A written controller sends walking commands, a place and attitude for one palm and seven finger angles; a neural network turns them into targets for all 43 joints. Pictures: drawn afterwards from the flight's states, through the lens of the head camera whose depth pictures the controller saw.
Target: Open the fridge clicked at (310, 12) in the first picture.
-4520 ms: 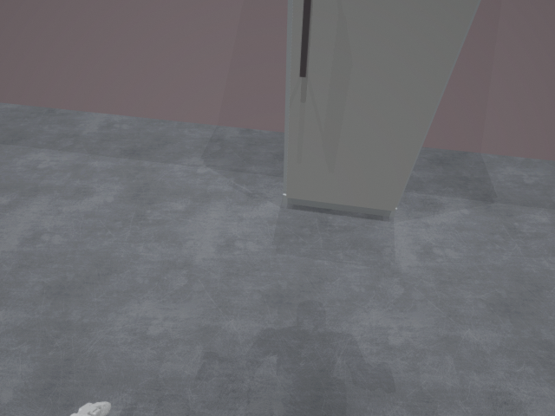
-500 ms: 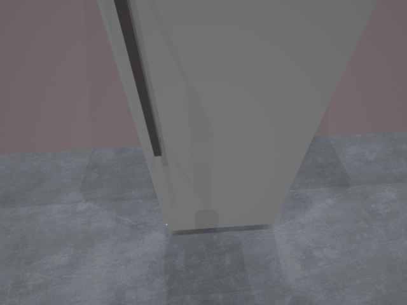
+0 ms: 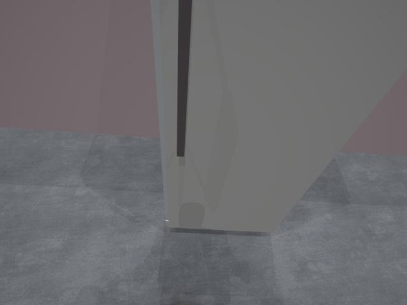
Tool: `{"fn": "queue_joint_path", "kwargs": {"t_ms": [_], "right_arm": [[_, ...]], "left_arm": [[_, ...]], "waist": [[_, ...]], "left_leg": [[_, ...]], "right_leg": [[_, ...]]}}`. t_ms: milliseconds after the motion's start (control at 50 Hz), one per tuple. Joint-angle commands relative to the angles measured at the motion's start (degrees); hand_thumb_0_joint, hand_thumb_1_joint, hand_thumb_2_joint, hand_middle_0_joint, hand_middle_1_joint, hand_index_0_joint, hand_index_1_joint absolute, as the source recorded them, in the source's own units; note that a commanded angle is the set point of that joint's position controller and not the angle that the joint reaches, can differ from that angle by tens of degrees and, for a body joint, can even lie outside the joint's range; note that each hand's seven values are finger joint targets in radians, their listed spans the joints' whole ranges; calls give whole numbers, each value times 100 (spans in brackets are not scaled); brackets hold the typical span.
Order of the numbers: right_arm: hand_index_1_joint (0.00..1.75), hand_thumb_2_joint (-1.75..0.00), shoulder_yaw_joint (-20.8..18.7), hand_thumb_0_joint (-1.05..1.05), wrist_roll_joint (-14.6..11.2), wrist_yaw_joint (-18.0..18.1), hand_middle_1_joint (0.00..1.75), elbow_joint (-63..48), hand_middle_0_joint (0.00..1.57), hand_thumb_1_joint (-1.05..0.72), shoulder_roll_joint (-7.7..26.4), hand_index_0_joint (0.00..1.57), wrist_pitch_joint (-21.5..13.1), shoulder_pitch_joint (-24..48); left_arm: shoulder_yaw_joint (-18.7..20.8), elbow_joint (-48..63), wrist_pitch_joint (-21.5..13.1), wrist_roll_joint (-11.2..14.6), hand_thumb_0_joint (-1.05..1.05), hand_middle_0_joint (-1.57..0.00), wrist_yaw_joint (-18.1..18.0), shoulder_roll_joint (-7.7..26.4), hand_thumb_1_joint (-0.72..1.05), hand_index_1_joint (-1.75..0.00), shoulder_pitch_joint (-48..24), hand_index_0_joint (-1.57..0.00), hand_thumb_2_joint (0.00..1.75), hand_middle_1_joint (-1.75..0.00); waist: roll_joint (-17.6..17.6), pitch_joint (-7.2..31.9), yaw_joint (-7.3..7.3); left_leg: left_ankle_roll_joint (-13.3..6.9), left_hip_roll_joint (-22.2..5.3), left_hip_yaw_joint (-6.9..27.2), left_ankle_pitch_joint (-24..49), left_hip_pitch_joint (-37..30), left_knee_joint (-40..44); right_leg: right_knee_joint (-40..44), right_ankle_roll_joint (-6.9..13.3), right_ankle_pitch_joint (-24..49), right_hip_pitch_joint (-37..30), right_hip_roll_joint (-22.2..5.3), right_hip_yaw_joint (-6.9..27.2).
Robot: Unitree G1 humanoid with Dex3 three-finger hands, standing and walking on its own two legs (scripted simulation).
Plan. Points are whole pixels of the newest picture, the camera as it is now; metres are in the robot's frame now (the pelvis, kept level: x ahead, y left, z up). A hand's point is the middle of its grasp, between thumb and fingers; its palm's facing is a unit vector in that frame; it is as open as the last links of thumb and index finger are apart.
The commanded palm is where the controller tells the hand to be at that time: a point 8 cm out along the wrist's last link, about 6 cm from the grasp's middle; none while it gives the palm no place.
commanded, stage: come to a stop and stand still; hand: left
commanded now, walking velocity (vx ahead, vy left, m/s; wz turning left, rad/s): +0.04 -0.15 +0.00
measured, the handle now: (183, 69) +0.50 +0.09 +0.20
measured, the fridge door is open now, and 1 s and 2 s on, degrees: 0 0 0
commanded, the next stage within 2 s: look again from close up in 1.56 s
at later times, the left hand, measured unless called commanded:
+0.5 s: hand out of the picture -0.03 +0.13 -0.17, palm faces +0.02 -0.98 -0.19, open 7.4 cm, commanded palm none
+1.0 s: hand out of the picture -0.06 +0.09 -0.18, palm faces +0.03 -0.99 -0.13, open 7.4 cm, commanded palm none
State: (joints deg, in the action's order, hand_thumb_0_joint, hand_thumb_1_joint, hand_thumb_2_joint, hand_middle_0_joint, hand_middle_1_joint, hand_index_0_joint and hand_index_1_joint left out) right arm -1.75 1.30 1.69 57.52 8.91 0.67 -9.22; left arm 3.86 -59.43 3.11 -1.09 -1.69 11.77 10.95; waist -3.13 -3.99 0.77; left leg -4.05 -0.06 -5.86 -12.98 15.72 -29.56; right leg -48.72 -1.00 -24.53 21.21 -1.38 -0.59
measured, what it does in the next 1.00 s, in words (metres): steps on the spot: right foot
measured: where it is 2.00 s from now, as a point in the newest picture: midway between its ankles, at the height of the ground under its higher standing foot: outside the picture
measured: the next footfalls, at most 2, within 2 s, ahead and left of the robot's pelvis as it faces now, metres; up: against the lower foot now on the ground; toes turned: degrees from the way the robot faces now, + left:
right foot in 0.38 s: -0.03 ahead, -0.15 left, +0.00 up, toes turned -4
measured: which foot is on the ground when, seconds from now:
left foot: down 0.00-1.00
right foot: up 0.00-0.36, down 0.38-1.00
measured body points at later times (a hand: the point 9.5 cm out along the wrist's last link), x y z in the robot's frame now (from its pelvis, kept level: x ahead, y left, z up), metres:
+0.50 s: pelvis -0.04 -0.04 +0.01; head -0.05 -0.05 +0.45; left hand -0.03 +0.18 -0.15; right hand -0.07 -0.26 -0.16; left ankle +0.04 +0.07 -0.73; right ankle -0.07 -0.15 -0.74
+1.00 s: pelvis -0.02 -0.05 +0.00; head -0.01 -0.05 +0.45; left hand -0.06 +0.14 -0.16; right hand -0.05 -0.25 -0.16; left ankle +0.03 +0.07 -0.73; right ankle -0.07 -0.15 -0.74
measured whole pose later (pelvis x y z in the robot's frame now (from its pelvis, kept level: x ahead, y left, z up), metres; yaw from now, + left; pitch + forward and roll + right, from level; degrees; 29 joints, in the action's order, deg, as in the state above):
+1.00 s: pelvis -0.02 -0.05 +0.00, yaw -1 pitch -1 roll -2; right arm -0.4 0.7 1.2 65.1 5.6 0.4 -18.1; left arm -0.1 -65.1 -1.8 -1.0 -3.0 3.7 20.8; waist 1.6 -1.9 -0.6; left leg 0.5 -4.2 -2.1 -12.5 18.3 -31.1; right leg -24.7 1.7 -17.3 6.6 2.5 -3.9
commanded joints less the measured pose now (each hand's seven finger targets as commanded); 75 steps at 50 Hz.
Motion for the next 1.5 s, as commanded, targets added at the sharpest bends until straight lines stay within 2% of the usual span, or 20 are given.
{"fn": "queue_joint_path", "kwargs": {"t_ms": [0, 160, 260, 300, 340, 380, 400, 420, 480, 580, 900, 920, 940, 960, 980, 1020, 1060, 1140, 1340, 1480], "right_arm": [[30, -90, -128, 0, -25, 113, 30, -141, 20, -90, 831, 20, -169, -124], [30, -90, -253, 0, -14, 129, 30, 247, 20, -90, 966, 20, -111, -715], [30, -90, -279, 0, 8, 60, 30, 350, 20, -90, 955, 20, -73, -630], [30, -90, -269, 0, -11, 36, 30, 396, 20, -90, 932, 20, -58, -561], [30, -90, -235, 0, -61, -5, 30, 445, 20, -90, 662, 20, -41, -585], [30, -90, -91, 0, -88, -64, 30, 476, 20, -90, 231, 20, -37, -739], [30, -90, -43, 0, -42, -65, 30, 507, 20, -90, 168, 20, 0, -661], [30, -90, -32, 0, -21, -63, 30, 549, 20, -90, 211, 20, 19, -731], [30, -90, 34, 0, -31, -38, 30, 803, 20, -90, 180, 20, -41, -1195], [30, -90, 34, 0, -31, -8, 30, 902, 20, -90, 89, 20, -5, -1311], [30, -90, 43, 0, -72, 90, 30, 920, 20, -90, 19, 20, -122, -1360], [30, -90, 81, 0, -91, -3, 30, 407, 20, -90, 230, 20, -242, -533], [30, -90, 75, 0, -54, -57, 30, 219, 20, -90, -46, 20, -179, -953], [30, -90, 96, 0, -12, -91, 30, 202, 20, -90, -73, 20, -199, -1019], [30, -90, 89, 0, -36, -70, 30, 185, 20, -90, -34, 20, -220, -1211], [30, -90, 100, 0, -60, -34, 30, 176, 20, -90, 157, 20, -269, -1207], [30, -90, 102, 0, -52, -16, 30, 162, 20, -90, 297, 20, -286, -1185], [30, -90, 84, 0, -50, -12, 30, -2, 20, -90, 531, 20, -234, -977], [30, -90, 49, 0, -30, -53, 30, -155, 20, -90, 906, 20, -236, -624], [30, -90, 26, 0, -54, -60, 30, -130, 20, -90, 1041, 20, -276, -474]], "left_arm": [[-32, 1, -108, -18, 0, -20, 63, 259, 90, -30, 588, -20, 90, -30], [-71, -108, -60, -34, 0, -20, 89, 185, 90, -30, 483, -20, 90, -30], [-134, -230, -82, -12, 0, -20, 66, 19, 90, -30, 730, -20, 90, -30], [-145, -385, -121, 8, 0, -20, 39, -21, 90, -30, 1111, -20, 90, -30], [-148, -507, -194, -14, 0, -20, -11, 137, 90, -30, 1373, -20, 90, -30], [-178, -402, -284, 3, 0, -20, -44, 415, 90, -30, 1010, -20, 90, -30], [-185, -393, -350, 31, 0, -20, -41, 446, 90, -30, 831, -20, 90, -30], [-219, -368, -360, 41, 0, -20, -51, 331, 90, -30, 687, -20, 90, -30], [-279, -387, -390, 81, 0, -20, -55, 124, 90, -30, 729, -20, 90, -30], [-271, -428, -346, 85, 0, -20, -72, 20, 90, -30, 976, -20, 90, -30], [-285, -570, -391, 80, 0, -20, -104, -286, 90, -30, 1392, -20, 90, -30], [-328, -607, -595, -66, 0, -20, -275, -21, 90, -30, 1748, -20, 90, -30], [-297, -294, -664, -62, 0, -20, -237, 193, 90, -30, 1400, -20, 90, -30], [-249, -200, -724, -72, 0, -20, -216, 216, 90, -30, 1184, -20, 90, -30], [-246, -138, -739, -39, 0, -20, -200, 210, 90, -30, 1142, -20, 90, -30], [-277, -106, -683, -6, 0, -20, -190, 39, 90, -30, 1185, -20, 90, -30], [-299, -76, -584, -19, 0, -20, -181, -6, 90, -30, 1249, -20, 90, -30], [-307, 17, -471, -5, 0, -20, -150, 97, 90, -30, 1241, -20, 90, -30], [-299, 233, -379, -15, 0, -20, -66, 489, 90, -30, 1043, -20, 90, -30], [-283, 239, -415, -21, 0, -20, -41, 680, 90, -30, 938, -20, 90, -30]], "waist": [[918, 534, -23], [954, 503, -338], [1071, 403, -235], [1030, 437, -61], [616, 281, -3], [34, 130, -172], [-859, -159, -167], [-1055, -516, -193], [-262, -380, -296], [186, -646, -216], [383, -207, -112], [226, -310, 178], [189, 22, -300], [289, 334, -259], [141, 576, -322], [27, 425, -249], [613, 202, -159], [235, -70, -98], [553, 76, -19], [356, 321, -21]], "left_leg": [[-365, -1541, 1419, 624, -739, 1729], [-418, -1717, 1671, 630, -1323, 1778], [-357, -1555, 1589, -191, -759, 1866], [-134, -1316, 1332, -466, -431, 1827], [266, -862, 873, -878, 116, 1479], [499, -386, 457, -466, -114, 859], [469, -355, 394, -201, -277, 584], [442, -394, 404, -63, -358, 425], [435, -509, 456, 451, -632, 652], [474, -537, 437, 202, -426, 565], [380, -684, 584, 794, -528, 692], [497, -555, 439, 716, 112, -730], [404, -376, 504, -503, 292, -771], [426, -335, 461, -359, 224, -640], [376, -331, 468, -23, -40, -409], [284, -447, 635, 787, -222, -131], [169, -572, 804, 1311, -179, -1], [119, -583, 944, 660, 82, 283], [62, -661, 1206, -46, 31, 924], [59, -642, 1079, 544, -264, 819]], "right_leg": [[-265, -126, 108, 163, -153, 254], [480, -133, -253, 84, -170, 112], [1403, -1, -144, -487, -106, -90], [2283, 50, 533, -1101, -23, -303], [3219, 181, 916, -1622, -326, 29], [3717, 508, -23, -835, -1117, 811], [4028, 516, -462, -223, -1082, 942], [4144, 515, -609, 170, -1052, 926], [3677, 424, 171, -64, -721, 565], [3693, 405, -292, 95, -622, 574], [3222, 302, 1164, -683, -438, 279], [3256, 64, 4063, -639, -813, 897], [3049, 356, 3526, -855, -1050, 747], [2789, 575, 4029, -1133, -1094, 651], [2570, 617, 3630, -1203, -910, 496], [2376, 496, 2922, -953, -569, 300], [2258, 406, 2012, -831, -363, 163], [2386, 343, 1012, -714, -280, 167], [2397, 264, 720, -811, -291, 72], [2513, 242, 1068, -910, -386, 143]]}}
